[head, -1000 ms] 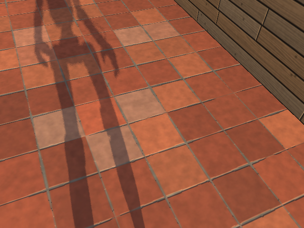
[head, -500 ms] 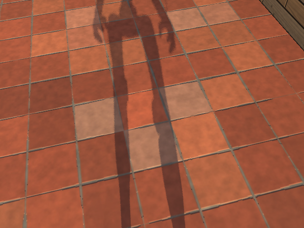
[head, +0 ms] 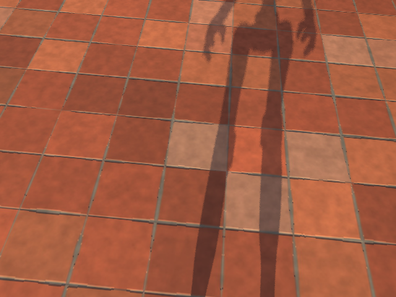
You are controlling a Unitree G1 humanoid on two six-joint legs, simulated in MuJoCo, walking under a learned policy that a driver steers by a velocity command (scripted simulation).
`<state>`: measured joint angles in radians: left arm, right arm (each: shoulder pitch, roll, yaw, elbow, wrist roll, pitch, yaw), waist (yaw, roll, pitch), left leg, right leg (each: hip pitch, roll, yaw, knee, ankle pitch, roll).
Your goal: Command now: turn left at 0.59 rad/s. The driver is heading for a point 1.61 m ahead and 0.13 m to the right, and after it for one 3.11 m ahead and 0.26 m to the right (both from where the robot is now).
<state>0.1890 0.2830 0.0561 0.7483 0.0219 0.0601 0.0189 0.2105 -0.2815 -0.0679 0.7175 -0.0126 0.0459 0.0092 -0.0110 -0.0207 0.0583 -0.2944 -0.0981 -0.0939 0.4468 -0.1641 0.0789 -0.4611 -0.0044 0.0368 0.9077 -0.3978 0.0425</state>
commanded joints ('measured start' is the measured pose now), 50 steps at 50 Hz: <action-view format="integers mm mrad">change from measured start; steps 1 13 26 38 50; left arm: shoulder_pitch -23 -56 69 -58 162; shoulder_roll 69 102 139 79 161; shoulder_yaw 12 6 17 20 36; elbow -80 -117 -12 -56 2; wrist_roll -5 0 -23 -2 -12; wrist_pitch -15 -51 -57 -15 -89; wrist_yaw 6 15 -19 -82 -34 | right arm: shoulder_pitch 28 40 49 8 -70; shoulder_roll -173 -142 -119 -155 -136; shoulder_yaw -50 -55 0 -18 -3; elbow -52 -22 45 51 13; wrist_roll -8 -15 -9 -22 -35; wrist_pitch -5 3 -13 -47 -102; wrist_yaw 0 3 -43 -34 28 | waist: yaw -23 -36 5 -40 34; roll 136 -58 -85 176 -60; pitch -100 -37 -120 30 53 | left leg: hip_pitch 125 -181 302 228 -417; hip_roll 255 -22 131 371 178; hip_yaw -319 -57 1 -89 68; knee -114 645 -163 -278 564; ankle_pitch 107 -291 71 -318 -109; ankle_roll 169 -83 -63 115 -63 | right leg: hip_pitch -27 224 236 -28 466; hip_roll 19 -261 -141 -8 -184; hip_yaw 6 246 186 -61 381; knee -75 -646 -461 -122 -765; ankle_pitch -12 372 624 -66 66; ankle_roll -7 -251 -139 -77 -275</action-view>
